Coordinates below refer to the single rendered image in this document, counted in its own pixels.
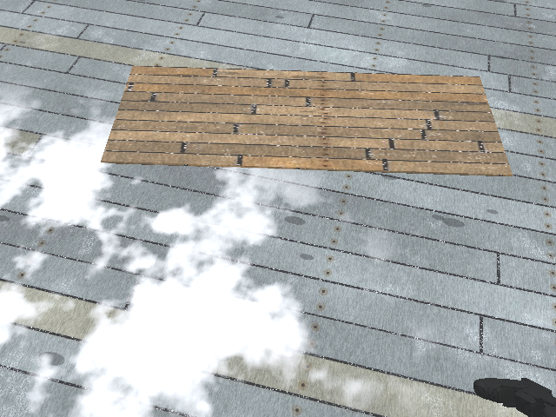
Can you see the robot right hand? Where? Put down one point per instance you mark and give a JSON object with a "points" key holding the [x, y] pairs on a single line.
{"points": [[527, 396]]}

